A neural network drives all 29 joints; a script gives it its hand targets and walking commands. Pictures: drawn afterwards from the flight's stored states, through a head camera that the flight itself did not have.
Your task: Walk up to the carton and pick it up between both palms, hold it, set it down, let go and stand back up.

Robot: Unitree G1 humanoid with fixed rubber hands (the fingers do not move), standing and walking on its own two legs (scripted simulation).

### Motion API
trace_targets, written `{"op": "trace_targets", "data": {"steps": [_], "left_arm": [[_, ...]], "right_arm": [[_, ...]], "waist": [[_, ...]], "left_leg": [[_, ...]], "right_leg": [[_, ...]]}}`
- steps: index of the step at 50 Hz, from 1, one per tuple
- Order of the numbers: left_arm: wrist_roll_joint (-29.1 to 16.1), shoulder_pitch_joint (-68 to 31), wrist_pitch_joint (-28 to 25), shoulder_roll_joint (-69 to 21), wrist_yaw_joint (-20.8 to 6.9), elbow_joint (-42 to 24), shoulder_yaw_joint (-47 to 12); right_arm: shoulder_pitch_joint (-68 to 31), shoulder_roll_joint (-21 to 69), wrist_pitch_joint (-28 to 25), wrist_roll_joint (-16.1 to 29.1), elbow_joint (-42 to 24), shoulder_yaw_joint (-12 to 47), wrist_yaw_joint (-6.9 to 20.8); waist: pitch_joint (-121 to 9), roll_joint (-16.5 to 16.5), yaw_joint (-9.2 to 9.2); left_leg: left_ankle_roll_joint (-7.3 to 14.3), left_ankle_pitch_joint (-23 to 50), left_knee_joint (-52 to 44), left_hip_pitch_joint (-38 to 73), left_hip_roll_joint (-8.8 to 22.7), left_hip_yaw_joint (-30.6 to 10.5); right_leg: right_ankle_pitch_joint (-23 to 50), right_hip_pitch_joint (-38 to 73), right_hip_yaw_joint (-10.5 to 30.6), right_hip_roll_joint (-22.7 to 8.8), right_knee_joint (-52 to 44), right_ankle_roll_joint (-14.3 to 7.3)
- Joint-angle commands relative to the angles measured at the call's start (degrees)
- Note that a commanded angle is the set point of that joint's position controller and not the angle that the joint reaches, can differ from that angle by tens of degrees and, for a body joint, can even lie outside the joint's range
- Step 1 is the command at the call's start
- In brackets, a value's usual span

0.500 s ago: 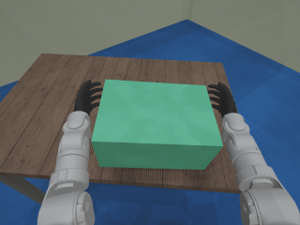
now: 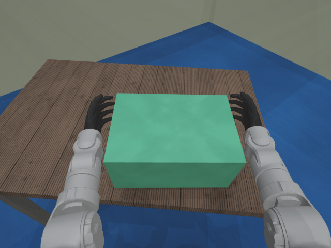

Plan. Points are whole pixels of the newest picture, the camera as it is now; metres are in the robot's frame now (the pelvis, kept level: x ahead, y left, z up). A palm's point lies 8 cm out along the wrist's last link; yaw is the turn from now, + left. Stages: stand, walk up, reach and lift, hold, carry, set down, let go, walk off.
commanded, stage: set down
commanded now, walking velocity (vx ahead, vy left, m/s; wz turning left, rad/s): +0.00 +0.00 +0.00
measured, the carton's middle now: (172, 140) +0.38 +0.02 +0.03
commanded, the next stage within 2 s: none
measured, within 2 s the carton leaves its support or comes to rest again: rests again in 0.44 s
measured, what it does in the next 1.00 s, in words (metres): stands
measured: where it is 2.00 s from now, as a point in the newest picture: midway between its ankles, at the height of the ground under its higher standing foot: outside the picture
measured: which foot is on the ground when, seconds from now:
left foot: down 0.00-1.00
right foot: down 0.00-1.00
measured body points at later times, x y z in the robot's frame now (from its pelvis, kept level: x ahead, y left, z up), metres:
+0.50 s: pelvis +0.00 +0.00 +0.00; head +0.03 +0.01 +0.45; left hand +0.38 +0.22 +0.05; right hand +0.41 -0.17 +0.06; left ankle +0.01 +0.14 -0.75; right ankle -0.05 -0.12 -0.75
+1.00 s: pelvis +0.00 +0.00 +0.00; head +0.03 +0.01 +0.45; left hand +0.38 +0.22 +0.04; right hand +0.41 -0.17 +0.06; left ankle +0.01 +0.14 -0.75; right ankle -0.05 -0.12 -0.75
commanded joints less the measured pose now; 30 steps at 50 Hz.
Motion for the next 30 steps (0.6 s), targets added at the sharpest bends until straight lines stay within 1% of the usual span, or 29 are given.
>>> {"op": "trace_targets", "data": {"steps": [1, 2, 3, 4, 5, 6, 7, 8, 9, 10, 11, 12, 13, 14, 15, 16, 17, 18, 19, 20, 21, 22, 23, 24, 25, 27, 28, 29, 30], "left_arm": [[3.4, -30.2, -0.9, -25.6, -7.2, 0.7, -13.8], [2.8, -30.4, -1.4, -26.6, -6.9, -1.4, -15.3], [2.5, -30.5, -2.1, -27.2, -6.8, -1.3, -15.9], [1.8, -30.5, -2.8, -27.5, -6.6, -0.9, -16.5], [1.0, -32.5, -3.9, -27.9, -6.1, -1.1, -18.0], [0.3, -33.2, -5.4, -28.9, -5.5, -2.9, -20.3], [0.1, -34.1, -6.6, -29.7, -4.9, -3.5, -21.0], [0.4, -32.2, -7.1, -28.9, -4.8, -1.2, -20.6], [0.6, -31.7, -7.8, -29.6, -4.5, -1.5, -20.5], [0.1, -33.0, -8.3, -29.1, -4.7, 0.7, -20.6], [0.7, -30.0, -9.0, -28.5, -4.9, 1.8, -19.4], [1.9, -30.8, -9.2, -26.3, -5.3, 4.3, -18.0], [3.7, -29.3, -8.7, -25.3, -5.4, 6.7, -15.6], [3.8, -28.7, -8.0, -25.2, -6.0, 8.0, -14.5], [3.8, -29.4, -7.9, -25.8, -6.0, 7.3, -14.8], [4.5, -28.0, -7.5, -25.6, -6.7, 7.7, -13.9], [4.2, -30.1, -7.7, -24.8, -6.7, 7.6, -13.2], [3.6, -29.3, -7.8, -26.3, -6.8, 6.7, -13.7], [3.4, -30.6, -7.9, -25.4, -6.7, 6.9, -13.2], [2.8, -31.2, -8.2, -26.3, -6.7, 7.7, -14.1], [2.9, -30.1, -9.1, -26.9, -6.5, 6.5, -14.8], [1.7, -32.8, -10.1, -26.4, -6.3, 5.9, -16.1], [1.8, -33.9, -10.9, -27.9, -5.6, 5.3, -17.4], [1.5, -32.8, -11.6, -28.4, -5.3, 5.5, -17.2], [1.7, -34.0, -12.1, -27.4, -4.9, 5.1, -17.0], [3.1, -30.8, -12.7, -26.5, -5.3, 8.9, -15.0], [3.5, -30.0, -12.6, -26.0, -5.7, 9.6, -14.0], [4.6, -30.0, -12.0, -25.9, -6.0, 11.1, -13.6], [4.3, -31.2, -12.2, -25.2, -5.9, 10.6, -13.3]], "right_arm": [[-29.0, 34.6, -3.2, -5.8, -5.7, 7.1, 8.8], [-30.3, 35.3, -4.0, -5.2, -8.3, 9.0, 8.6], [-31.2, 35.9, -4.8, -5.0, -9.1, 9.0, 8.8], [-33.5, 37.0, -5.8, -4.3, -12.0, 11.1, 8.5], [-35.9, 37.2, -6.6, -3.8, -13.9, 11.5, 8.6], [-34.5, 38.4, -7.7, -4.1, -14.0, 12.2, 8.5], [-35.3, 38.6, -8.8, -4.2, -14.6, 12.5, 8.6], [-34.6, 39.0, -8.9, -4.5, -14.8, 12.6, 8.4], [-35.8, 39.8, -9.3, -4.2, -14.9, 13.2, 8.4], [-34.8, 39.0, -9.5, -5.1, -13.5, 12.5, 8.4], [-32.1, 39.2, -9.5, -4.6, -12.2, 13.2, 8.1], [-32.2, 39.2, -9.3, -6.0, -10.1, 11.6, 8.1], [-30.9, 38.1, -8.8, -6.7, -7.5, 9.9, 8.5], [-30.5, 37.1, -8.3, -6.9, -6.2, 9.3, 8.6], [-29.6, 35.7, -7.9, -7.1, -3.7, 7.9, 8.6], [-26.7, 36.4, -7.1, -7.5, -1.9, 7.8, 8.4], [-28.2, 35.9, -7.0, -7.0, -1.7, 7.4, 8.6], [-27.7, 36.2, -7.4, -6.8, -3.3, 7.3, 8.5], [-28.5, 35.1, -7.3, -7.5, -2.0, 6.5, 8.7], [-31.0, 35.3, -8.1, -7.9, -3.6, 6.1, 8.6], [-29.4, 36.9, -8.6, -7.2, -3.5, 7.2, 8.8], [-32.8, 37.6, -9.8, -6.6, -7.0, 8.3, 8.7], [-31.4, 37.7, -10.2, -7.0, -5.7, 7.8, 8.7], [-31.8, 39.0, -10.9, -6.5, -6.9, 9.7, 8.8], [-31.5, 37.9, -11.0, -7.1, -5.2, 8.2, 9.0], [-28.5, 37.1, -10.9, -8.5, -2.0, 6.5, 9.1], [-28.9, 37.3, -10.9, -8.1, -3.0, 7.2, 8.8], [-29.0, 37.6, -10.5, -8.8, -1.5, 6.2, 9.0], [-28.3, 36.4, -10.8, -9.7, -1.4, 4.8, 9.0]], "waist": [[-17.7, -1.4, 3.62], [-21.1, -1.4, 4.10], [-23.0, -0.7, 3.89], [-24.6, -1.6, 5.31], [-28.2, -0.1, 4.80], [-30.7, 0.5, 4.17], [-33.3, 2.1, 4.56], [-32.3, 0.4, 4.44], [-32.3, -0.2, 5.25], [-33.0, -0.6, 4.52], [-31.3, -2.0, 4.84], [-28.9, -0.9, 5.03], [-26.0, -0.8, 5.42], [-22.5, -1.6, 5.52], [-20.9, -2.0, 4.24], [-18.6, -1.6, 3.81], [-18.0, -1.8, 4.67], [-18.7, -1.9, 3.93], [-18.2, -2.2, 3.96], [-20.2, -1.9, 3.73], [-20.9, -1.9, 4.15], [-23.6, -0.9, 4.27], [-26.1, 0.7, 3.44], [-26.4, 0.4, 4.78], [-27.0, 0.2, 4.19], [-24.1, 0.1, 4.32], [-22.9, -0.6, 4.95], [-21.0, 0.0, 4.65], [-21.2, -0.5, 3.60]], "left_leg": [[0.2, 18.5, 1.8, 13.7, -1.6, 6.2], [-0.3, 21.5, 2.6, 14.4, -1.6, 6.2], [-0.4, 22.2, 3.3, 13.8, -1.9, 6.1], [-0.4, 24.1, 4.1, 13.2, -1.9, 6.3], [-0.9, 24.4, 4.5, 13.8, -1.8, 5.9], [-1.8, 27.8, 5.7, 14.1, -1.8, 5.7], [-2.1, 29.3, 6.3, 15.2, -1.6, 5.7], [-1.9, 28.7, 6.6, 13.5, -2.0, 5.7], [-1.9, 29.9, 6.6, 14.0, -1.8, 5.2], [-1.8, 29.1, 6.3, 14.1, -1.6, 5.8], [-1.1, 28.2, 6.0, 14.1, -1.7, 6.0], [-0.9, 25.2, 5.4, 11.4, -1.8, 6.3], [-0.6, 23.3, 4.4, 12.0, -1.6, 6.7], [-0.6, 22.6, 4.0, 11.6, -1.6, 6.7], [-0.6, 22.0, 3.4, 12.6, -1.1, 6.3], [-0.5, 21.8, 2.8, 12.7, -1.4, 6.7], [-0.2, 20.2, 2.8, 12.7, -1.4, 7.1], [-0.3, 19.5, 2.8, 13.2, -1.2, 6.5], [-0.1, 18.3, 2.5, 12.9, -1.2, 6.8], [-0.7, 19.2, 2.7, 13.8, -0.9, 6.4], [-0.8, 21.6, 3.9, 13.9, -1.1, 6.5], [-1.0, 21.0, 4.3, 13.3, -1.2, 6.4], [-1.5, 23.3, 4.7, 14.0, -1.1, 6.7], [-1.6, 25.4, 5.5, 14.1, -1.0, 6.2], [-1.8, 25.0, 5.5, 13.6, -0.7, 6.1], [-1.2, 23.8, 4.8, 12.4, -1.0, 6.5], [-1.2, 23.0, 4.6, 11.7, -1.1, 6.8], [-1.1, 21.0, 3.6, 11.7, -1.2, 7.2], [-1.2, 20.3, 3.7, 12.0, -0.9, 6.6]], "right_leg": [[19.7, 4.8, -4.0, 1.7, -2.1, 1.7], [22.7, 4.7, -4.3, 1.8, -1.4, 1.8], [23.1, 4.6, -4.1, 2.0, -1.6, 1.5], [26.0, 5.9, -3.9, 1.9, -0.8, 1.7], [25.8, 4.2, -3.9, 1.9, -1.1, 1.5], [27.9, 4.5, -4.4, 2.4, -0.2, 1.5], [28.3, 3.5, -4.7, 2.3, -0.3, 1.3], [28.5, 4.7, -4.4, 2.1, -0.4, 1.5], [29.1, 3.8, -4.5, 2.3, 0.2, 1.5], [28.7, 3.0, -4.7, 2.3, -0.4, 1.9], [29.4, 4.2, -4.0, 2.0, -0.7, 2.0], [28.2, 4.5, -3.9, 1.5, -0.2, 2.2], [25.5, 4.1, -4.1, 1.6, -0.7, 1.7], [24.9, 5.2, -4.3, 1.3, -1.3, 1.8], [23.1, 3.9, -4.5, 1.9, -1.2, 1.8], [23.0, 3.3, -4.4, 1.6, -1.7, 2.0], [19.5, 2.5, -4.4, 1.6, -1.9, 1.7], [19.6, 1.6, -4.3, 1.7, -2.3, 1.7], [17.6, 2.0, -4.3, 1.7, -2.7, 1.5], [17.3, 0.9, -5.0, 2.1, -2.6, 1.2], [19.1, 0.8, -4.4, 2.0, -2.1, 1.2], [19.0, 1.3, -4.5, 1.7, -2.0, 1.2], [20.3, 0.5, -4.6, 2.0, -1.5, 0.9], [21.4, 1.1, -4.5, 2.0, -1.3, 0.8], [20.2, 0.1, -5.0, 2.1, -1.5, 0.7], [21.0, -0.1, -4.8, 1.7, -1.3, 1.1], [21.6, 1.6, -4.4, 1.4, -1.6, 1.3], [18.9, 1.4, -4.8, 1.5, -2.2, 1.1], [17.7, 0.3, -4.9, 1.6, -2.4, 1.0]]}}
